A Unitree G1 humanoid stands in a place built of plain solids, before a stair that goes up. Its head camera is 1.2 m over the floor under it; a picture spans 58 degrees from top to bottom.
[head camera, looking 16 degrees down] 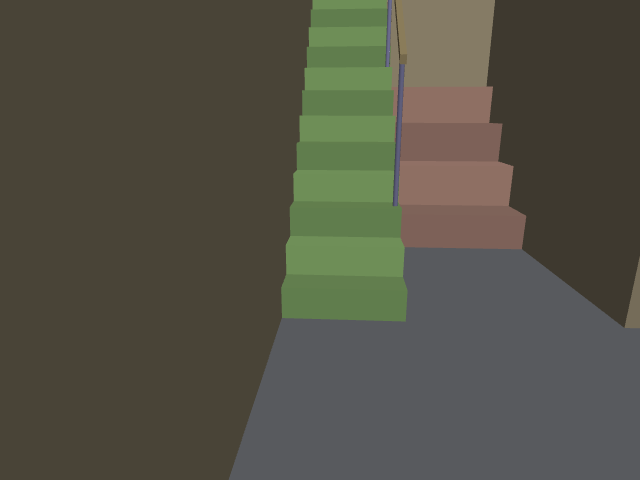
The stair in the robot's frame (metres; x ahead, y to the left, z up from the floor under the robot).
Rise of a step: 0.20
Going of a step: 0.23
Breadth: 0.76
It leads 4 degrees to the right of straight ahead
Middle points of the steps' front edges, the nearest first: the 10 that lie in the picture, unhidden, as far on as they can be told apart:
2.41 -0.14 0.20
2.64 -0.16 0.40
2.87 -0.17 0.60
3.09 -0.19 0.80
3.32 -0.20 1.00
3.55 -0.21 1.20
3.78 -0.23 1.40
4.00 -0.24 1.60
4.23 -0.26 1.80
4.45 -0.27 2.00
